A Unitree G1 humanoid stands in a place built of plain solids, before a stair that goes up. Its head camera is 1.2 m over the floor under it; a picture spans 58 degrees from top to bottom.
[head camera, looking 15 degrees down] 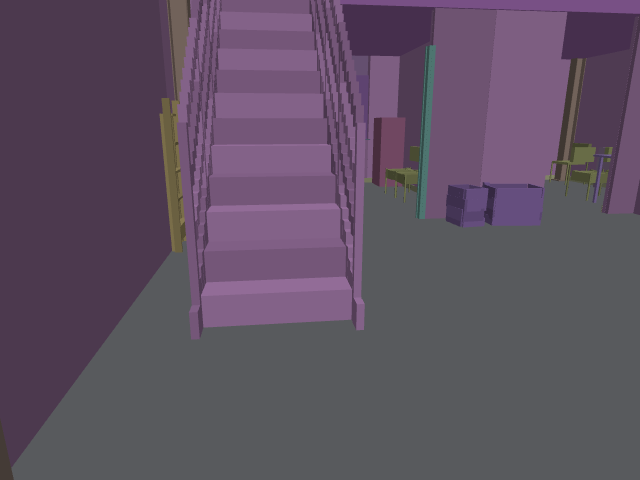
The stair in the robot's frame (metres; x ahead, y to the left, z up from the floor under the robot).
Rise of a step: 0.21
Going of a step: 0.24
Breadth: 1.02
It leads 7 degrees to the left of straight ahead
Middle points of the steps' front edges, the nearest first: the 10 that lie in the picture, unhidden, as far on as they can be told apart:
2.47 0.26 0.21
2.70 0.28 0.42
2.93 0.31 0.62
3.17 0.34 0.83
3.40 0.37 1.04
3.64 0.40 1.25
3.87 0.43 1.45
4.11 0.45 1.66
4.34 0.48 1.87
4.58 0.51 2.08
